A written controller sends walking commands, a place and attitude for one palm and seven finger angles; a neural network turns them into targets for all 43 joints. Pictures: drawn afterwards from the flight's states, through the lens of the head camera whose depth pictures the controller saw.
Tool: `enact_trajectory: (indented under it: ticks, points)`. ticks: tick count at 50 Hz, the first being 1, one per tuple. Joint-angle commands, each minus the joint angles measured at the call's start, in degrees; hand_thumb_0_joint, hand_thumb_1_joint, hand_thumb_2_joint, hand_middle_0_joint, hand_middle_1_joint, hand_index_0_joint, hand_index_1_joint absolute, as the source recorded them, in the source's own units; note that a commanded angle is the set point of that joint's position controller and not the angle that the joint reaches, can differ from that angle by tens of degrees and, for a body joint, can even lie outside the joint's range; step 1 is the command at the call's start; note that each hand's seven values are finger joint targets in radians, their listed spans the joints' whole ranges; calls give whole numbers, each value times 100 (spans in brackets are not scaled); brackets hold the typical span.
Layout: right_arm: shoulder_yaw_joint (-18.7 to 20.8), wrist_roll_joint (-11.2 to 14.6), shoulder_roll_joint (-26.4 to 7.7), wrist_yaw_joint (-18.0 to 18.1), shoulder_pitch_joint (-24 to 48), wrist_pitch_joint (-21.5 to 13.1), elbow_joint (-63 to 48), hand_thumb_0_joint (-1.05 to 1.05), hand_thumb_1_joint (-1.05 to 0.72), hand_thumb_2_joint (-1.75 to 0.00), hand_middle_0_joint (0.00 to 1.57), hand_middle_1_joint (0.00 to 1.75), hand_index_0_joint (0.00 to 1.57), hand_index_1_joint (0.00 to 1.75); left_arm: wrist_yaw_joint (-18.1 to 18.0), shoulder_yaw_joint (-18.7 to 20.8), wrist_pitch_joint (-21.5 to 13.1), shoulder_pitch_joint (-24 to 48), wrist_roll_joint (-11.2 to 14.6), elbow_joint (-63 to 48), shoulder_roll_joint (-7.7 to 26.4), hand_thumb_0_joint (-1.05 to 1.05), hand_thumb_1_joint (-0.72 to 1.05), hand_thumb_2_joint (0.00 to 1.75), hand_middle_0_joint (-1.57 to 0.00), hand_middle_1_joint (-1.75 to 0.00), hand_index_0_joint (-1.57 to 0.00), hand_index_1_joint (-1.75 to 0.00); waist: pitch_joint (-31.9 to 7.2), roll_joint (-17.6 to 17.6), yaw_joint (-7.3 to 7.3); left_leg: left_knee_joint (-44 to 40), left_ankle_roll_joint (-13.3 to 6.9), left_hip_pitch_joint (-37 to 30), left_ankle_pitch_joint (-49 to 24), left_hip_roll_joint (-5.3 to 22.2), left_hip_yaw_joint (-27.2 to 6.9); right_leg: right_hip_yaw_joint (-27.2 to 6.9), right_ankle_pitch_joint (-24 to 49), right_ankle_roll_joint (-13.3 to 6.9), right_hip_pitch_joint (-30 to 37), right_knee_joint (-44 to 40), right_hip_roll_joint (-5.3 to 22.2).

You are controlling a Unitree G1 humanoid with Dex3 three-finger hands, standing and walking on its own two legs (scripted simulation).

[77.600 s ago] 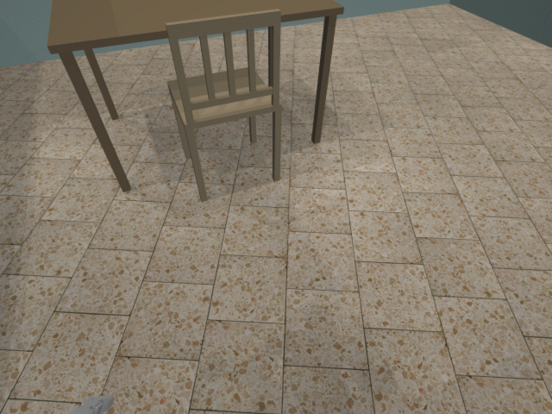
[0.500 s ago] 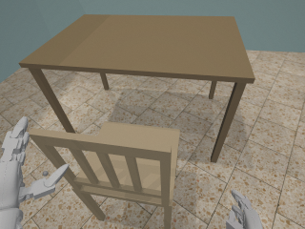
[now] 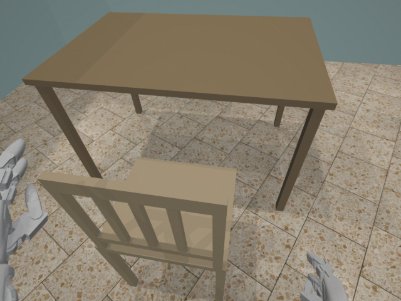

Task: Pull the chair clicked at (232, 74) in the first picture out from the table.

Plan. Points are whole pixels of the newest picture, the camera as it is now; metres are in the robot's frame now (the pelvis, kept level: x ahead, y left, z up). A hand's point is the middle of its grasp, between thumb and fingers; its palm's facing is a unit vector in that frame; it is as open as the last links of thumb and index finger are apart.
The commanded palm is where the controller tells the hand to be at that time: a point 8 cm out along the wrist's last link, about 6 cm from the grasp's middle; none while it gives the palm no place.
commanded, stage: draw the hand back to the body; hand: left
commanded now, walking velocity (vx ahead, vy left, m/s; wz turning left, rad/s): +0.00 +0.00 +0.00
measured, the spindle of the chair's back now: (145, 224) +0.30 +0.20 -0.10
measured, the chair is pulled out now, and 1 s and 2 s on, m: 0.29 0.29 0.29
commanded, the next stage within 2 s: step back with the hand held close in 0.06 s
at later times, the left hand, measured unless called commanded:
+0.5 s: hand (55, 198) +0.22 +0.26 +0.16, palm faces +0.37 -0.79 -0.49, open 7.4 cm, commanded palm +0.15 +0.31 +0.18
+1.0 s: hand (22, 243) +0.14 +0.26 +0.17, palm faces +0.46 -0.73 -0.51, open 7.4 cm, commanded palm +0.08 +0.29 +0.18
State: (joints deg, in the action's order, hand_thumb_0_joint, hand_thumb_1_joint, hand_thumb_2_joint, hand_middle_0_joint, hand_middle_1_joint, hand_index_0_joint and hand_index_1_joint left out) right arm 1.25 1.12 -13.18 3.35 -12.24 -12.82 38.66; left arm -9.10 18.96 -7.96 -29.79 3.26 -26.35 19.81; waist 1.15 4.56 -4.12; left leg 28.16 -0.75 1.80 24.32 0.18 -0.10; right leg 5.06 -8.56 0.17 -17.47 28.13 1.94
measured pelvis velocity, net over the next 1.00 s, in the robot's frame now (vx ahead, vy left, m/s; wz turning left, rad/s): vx -0.06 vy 0.00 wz -0.02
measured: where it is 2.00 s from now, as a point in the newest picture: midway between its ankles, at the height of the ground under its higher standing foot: outside the picture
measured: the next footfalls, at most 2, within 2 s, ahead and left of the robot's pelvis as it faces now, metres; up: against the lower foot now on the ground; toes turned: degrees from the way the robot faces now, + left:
right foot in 1.82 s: -0.09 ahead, -0.14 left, +0.00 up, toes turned -3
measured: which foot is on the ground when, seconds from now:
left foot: down 0.00-1.00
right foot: down 0.00-1.00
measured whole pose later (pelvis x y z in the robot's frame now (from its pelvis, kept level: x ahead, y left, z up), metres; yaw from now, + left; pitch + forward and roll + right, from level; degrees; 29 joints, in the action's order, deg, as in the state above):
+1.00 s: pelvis -0.06 +0.00 -0.01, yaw -1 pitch -1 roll +1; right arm 0.1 1.5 -13.7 5.6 -14.0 -4.8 32.5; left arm -10.2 24.2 -9.5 -30.2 0.5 -27.2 22.8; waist 1.4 0.8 -0.9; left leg 35.6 -1.6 12.1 22.8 -1.7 2.0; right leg 1.7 -5.2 0.9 -26.2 31.0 2.8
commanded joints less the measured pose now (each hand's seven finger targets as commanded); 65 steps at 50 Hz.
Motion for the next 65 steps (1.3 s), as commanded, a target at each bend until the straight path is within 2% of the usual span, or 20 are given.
enact_trajectory:
  ticks: [1,4,9,10,12,16,19,25,28,30,36,39,43,45,48,51,54,58,63,65]
  points:
    - [180,31,-541,61,710,-340,-910,0,-90,-90,20,30,20,30,-181,871,-355,447,-32,-1191,1114,0,90,90,-20,-30,-20,-30,-519,61,16,-592,152,1182,-2335,270,41,-266,809,-207,1554,-278,215]
    - [198,47,-574,50,700,-264,-901,0,-90,-90,20,30,20,30,-144,792,-341,439,-8,-855,976,0,90,90,-20,-30,-20,-30,-297,-223,29,-659,119,1266,-2074,284,29,-255,588,-193,1431,-284,182]
    - [186,30,-615,18,709,-238,-941,0,-90,-90,20,30,20,30,-78,549,-359,785,-11,-998,862,0,90,90,-20,-30,-20,-30,-389,-95,49,-675,128,1167,-2190,264,14,-251,565,-180,1378,-250,188]
    - [92,86,-652,68,494,-126,-1254,0,-90,-90,20,30,20,30,-125,1712,-706,2006,32,-1360,1897,0,90,90,-20,-30,-20,-30,11,-32,192,-750,-76,1256,-1319,418,-57,-1033,829,-143,1089,-279,342]
    - [103,30,-560,135,577,-11,-1063,0,-90,-90,20,30,20,30,-70,1415,-716,1381,-33,-925,1491,0,90,90,-20,-30,-20,-30,-171,-459,214,-765,-169,1058,-1052,450,-49,-1016,821,-152,959,-437,487]
    - [91,-3,-611,126,656,180,-1194,0,-90,-90,20,30,20,30,2,954,-583,583,-86,-749,897,0,90,90,-20,-30,-20,-30,-608,316,264,-690,-141,607,-2743,694,-137,-707,1826,-75,950,112,442]
    - [159,-28,-600,83,704,370,-1284,0,-90,-90,20,30,20,30,-10,983,-465,186,-143,-836,928,0,90,90,-20,-30,-20,-30,-840,119,297,-402,-58,467,-4073,820,-126,-651,2087,-63,931,287,455]
    - [229,35,-534,129,774,555,-1442,0,-90,-90,20,30,20,30,-105,1581,-489,36,-124,-1536,1528,0,90,90,-20,-30,-20,-30,-981,108,281,-220,6,933,-4201,819,-250,-732,2212,-159,1094,598,528]
    - [221,45,-469,149,714,565,-1430,0,-90,-90,20,30,20,30,-121,1567,-496,-168,-87,-1462,1427,0,90,90,-20,-30,-20,-30,-926,162,281,-148,-3,974,-4325,853,-257,-661,1848,-125,914,698,496]
    - [240,56,-496,177,711,560,-1389,0,-90,-90,20,30,20,30,-140,1530,-462,-151,-69,-1325,1379,0,90,90,-20,-30,-20,-30,-880,273,313,-150,-65,1038,-3977,864,-230,-712,1635,-98,838,690,490]
    - [212,58,-574,239,505,618,-1343,0,-90,-90,20,30,20,30,-163,1174,-363,134,-103,-901,1153,0,90,90,-20,-30,-20,-30,-598,-534,411,4,-70,1636,-1579,541,-111,-1092,2089,-151,819,330,735]
    - [183,36,-597,245,486,658,-1385,0,-90,-90,20,30,20,30,-186,1217,-364,251,-169,-929,1307,0,90,90,-20,-30,-20,-30,-542,-1019,378,59,-147,1783,-124,308,-98,-1415,806,-164,539,-279,889]
    - [104,32,-637,272,519,645,-1465,0,-90,-90,20,30,20,30,-250,1336,-428,318,-219,-1234,1456,0,90,90,-20,-30,-20,-30,-457,-623,309,-447,-346,2238,832,405,-306,-1368,-976,-65,511,-479,681]
    - [104,35,-687,305,549,586,-1488,0,-90,-90,20,30,20,30,-308,1468,-502,402,-274,-1455,1621,0,90,90,-20,-30,-20,-30,-410,15,303,-782,-471,2727,1111,583,-484,-1218,-1009,8,858,-165,518]
    - [124,56,-700,284,455,482,-1546,0,-90,-90,20,30,20,30,-327,1404,-545,366,-318,-1330,1428,0,90,90,-20,-30,-20,-30,-441,105,283,-861,-543,3478,1091,728,-561,-958,-375,86,1518,480,333]
    - [174,40,-689,266,432,453,-1456,0,-90,-90,20,30,20,30,-299,1335,-547,302,-270,-1182,1399,0,90,90,-20,-30,-20,-30,-422,-360,333,-303,-341,2907,377,462,-330,-1236,550,-52,1034,94,593]
    - [189,18,-742,192,361,496,-1419,0,-90,-90,20,30,20,30,-261,1288,-555,420,-309,-945,1348,0,90,90,-20,-30,-20,-30,-140,-537,346,-183,-377,3186,1299,372,-302,-1556,-627,-101,704,-246,676]
    - [190,-1,-793,141,327,585,-1387,0,-90,-90,20,30,20,30,-258,1217,-512,441,-305,-922,1338,0,90,90,-20,-30,-20,-30,-250,-849,357,-28,-365,2797,1200,292,-318,-1633,-1331,-152,294,-751,780]
    - [201,7,-824,170,470,515,-1506,0,-90,-90,20,30,20,30,-323,1446,-642,389,-407,-1464,1414,0,90,90,-20,-30,-20,-30,-460,211,344,-922,-765,4010,1264,1007,-916,-892,-218,112,1386,1143,188]
    - [259,8,-740,184,547,452,-1460,0,-90,-90,20,30,20,30,-353,1589,-647,347,-390,-1658,1525,0,90,90,-20,-30,-20,-30,-602,360,333,-669,-729,3757,61,1103,-936,-763,786,115,1289,1607,98]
